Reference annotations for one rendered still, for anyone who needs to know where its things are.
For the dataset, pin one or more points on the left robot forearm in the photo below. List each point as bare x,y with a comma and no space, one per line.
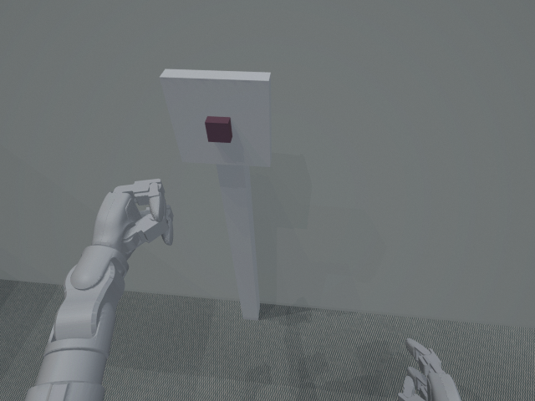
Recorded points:
79,344

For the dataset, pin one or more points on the robot left hand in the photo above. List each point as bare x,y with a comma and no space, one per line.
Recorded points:
121,225

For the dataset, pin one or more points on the button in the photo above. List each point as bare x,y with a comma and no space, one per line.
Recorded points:
218,129

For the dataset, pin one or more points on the robot right hand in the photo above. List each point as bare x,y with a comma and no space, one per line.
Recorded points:
437,386

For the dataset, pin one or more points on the panel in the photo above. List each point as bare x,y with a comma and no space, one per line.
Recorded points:
245,97

